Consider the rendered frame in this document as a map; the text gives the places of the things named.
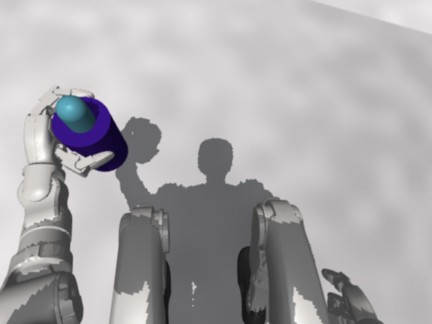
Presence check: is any right robot foot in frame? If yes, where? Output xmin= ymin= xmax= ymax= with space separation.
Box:
xmin=237 ymin=246 xmax=266 ymax=324

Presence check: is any left robot arm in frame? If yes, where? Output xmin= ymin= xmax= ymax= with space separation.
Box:
xmin=0 ymin=163 xmax=84 ymax=324

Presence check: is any right robot hand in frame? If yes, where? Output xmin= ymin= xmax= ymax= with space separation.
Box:
xmin=321 ymin=269 xmax=378 ymax=324

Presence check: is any bottle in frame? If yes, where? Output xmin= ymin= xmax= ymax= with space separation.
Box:
xmin=51 ymin=95 xmax=128 ymax=172

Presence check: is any left robot hand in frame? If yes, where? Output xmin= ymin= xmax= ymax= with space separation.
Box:
xmin=24 ymin=85 xmax=115 ymax=178

